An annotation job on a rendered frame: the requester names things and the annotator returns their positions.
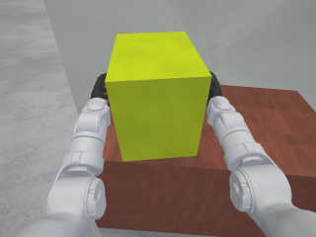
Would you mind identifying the right robot upper arm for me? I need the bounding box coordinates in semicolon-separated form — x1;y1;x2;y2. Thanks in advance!
229;164;316;237

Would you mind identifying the pedestal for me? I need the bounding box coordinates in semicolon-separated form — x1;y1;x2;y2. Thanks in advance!
95;85;316;237

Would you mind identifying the left robot upper arm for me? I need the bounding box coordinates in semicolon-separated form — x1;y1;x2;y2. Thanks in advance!
11;176;107;237

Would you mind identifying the right robot forearm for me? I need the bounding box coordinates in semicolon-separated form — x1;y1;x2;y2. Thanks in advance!
206;96;292;200

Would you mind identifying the right robot hand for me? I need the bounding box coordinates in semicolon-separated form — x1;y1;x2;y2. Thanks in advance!
206;71;222;106

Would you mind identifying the left robot forearm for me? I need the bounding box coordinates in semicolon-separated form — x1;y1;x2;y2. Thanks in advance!
46;98;111;215

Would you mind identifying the carton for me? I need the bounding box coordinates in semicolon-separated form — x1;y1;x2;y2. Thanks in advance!
105;32;212;162

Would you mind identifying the left robot hand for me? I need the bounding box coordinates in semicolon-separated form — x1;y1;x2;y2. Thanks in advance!
90;73;110;106

